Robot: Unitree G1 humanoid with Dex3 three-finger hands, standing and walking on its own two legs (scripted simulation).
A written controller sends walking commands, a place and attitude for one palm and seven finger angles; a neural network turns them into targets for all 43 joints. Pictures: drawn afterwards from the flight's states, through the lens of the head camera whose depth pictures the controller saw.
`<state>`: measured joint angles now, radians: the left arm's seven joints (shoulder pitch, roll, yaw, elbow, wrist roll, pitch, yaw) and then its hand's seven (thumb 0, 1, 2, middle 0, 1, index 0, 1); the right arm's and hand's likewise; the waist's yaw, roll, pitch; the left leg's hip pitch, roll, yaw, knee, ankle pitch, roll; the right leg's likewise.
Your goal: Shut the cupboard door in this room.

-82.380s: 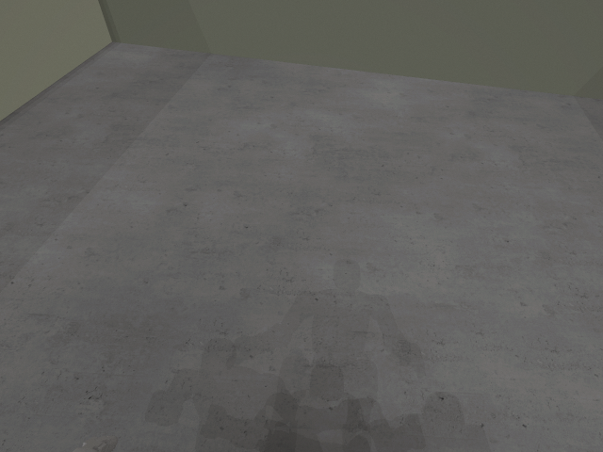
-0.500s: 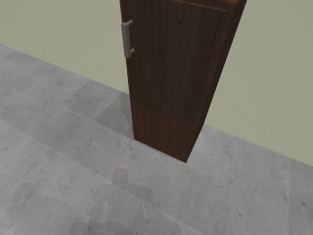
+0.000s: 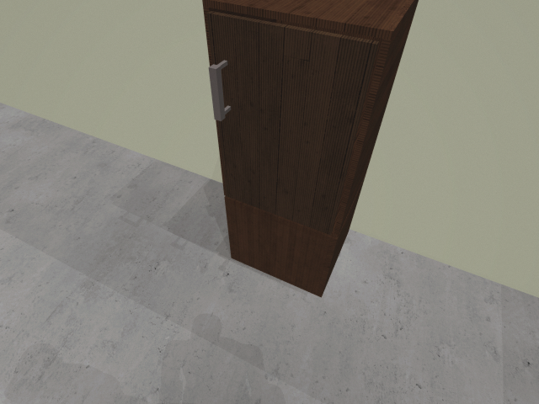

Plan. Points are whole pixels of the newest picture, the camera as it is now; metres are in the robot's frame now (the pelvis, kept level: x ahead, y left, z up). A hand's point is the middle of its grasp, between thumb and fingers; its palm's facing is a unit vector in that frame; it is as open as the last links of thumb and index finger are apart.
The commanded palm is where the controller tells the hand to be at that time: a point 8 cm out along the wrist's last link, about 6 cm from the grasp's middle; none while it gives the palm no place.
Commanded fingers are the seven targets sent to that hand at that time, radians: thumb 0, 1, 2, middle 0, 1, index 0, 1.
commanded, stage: let the arm hang, fingers relaxed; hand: left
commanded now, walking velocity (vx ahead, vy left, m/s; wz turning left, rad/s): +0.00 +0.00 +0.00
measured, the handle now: (221, 90) +0.82 +0.17 +0.08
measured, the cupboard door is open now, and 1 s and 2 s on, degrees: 0 0 0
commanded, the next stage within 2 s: look to check the result in 0.14 s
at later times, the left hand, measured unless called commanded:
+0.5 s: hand out of the picture -0.04 +0.17 -0.18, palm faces +0.04 -0.98 -0.18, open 7.4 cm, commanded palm none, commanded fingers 0.00 0.90 0.90 -0.20 -0.30 -0.20 -0.30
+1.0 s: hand out of the picture -0.02 +0.16 -0.18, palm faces +0.04 -0.99 -0.16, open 7.4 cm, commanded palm none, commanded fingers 0.00 0.90 0.90 -0.20 -0.30 -0.20 -0.30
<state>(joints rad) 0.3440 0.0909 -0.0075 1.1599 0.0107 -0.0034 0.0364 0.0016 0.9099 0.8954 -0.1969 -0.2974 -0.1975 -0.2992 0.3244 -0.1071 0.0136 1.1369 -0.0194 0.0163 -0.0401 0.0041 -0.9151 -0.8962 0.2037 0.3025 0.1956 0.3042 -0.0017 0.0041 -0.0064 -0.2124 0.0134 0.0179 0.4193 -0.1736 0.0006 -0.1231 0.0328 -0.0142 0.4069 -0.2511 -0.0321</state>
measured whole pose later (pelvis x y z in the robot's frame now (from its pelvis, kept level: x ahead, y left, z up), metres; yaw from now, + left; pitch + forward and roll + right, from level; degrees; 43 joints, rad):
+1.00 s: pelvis +0.01 +0.01 +0.00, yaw +0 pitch -1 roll +0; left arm 0.33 0.12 0.00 1.15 0.01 -0.01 0.04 0.00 0.91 0.90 -0.20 -0.30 -0.20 -0.30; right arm 0.30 -0.13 0.01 1.13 -0.02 0.01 -0.04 0.00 -0.91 -0.90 0.20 0.30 0.19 0.30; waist 0.00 0.00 0.02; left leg -0.21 0.00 0.03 0.41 -0.18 0.01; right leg -0.12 0.02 -0.01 0.40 -0.26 -0.02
